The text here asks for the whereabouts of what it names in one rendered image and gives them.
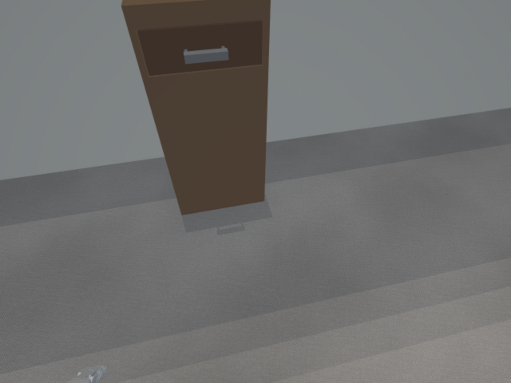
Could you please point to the cabinet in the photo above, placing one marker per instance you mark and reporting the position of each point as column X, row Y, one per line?
column 212, row 124

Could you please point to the drawer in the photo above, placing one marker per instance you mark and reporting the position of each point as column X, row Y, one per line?
column 163, row 48

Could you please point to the handle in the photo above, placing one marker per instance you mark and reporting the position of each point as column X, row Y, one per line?
column 206, row 55

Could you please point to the robot left hand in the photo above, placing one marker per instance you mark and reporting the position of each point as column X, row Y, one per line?
column 90, row 375

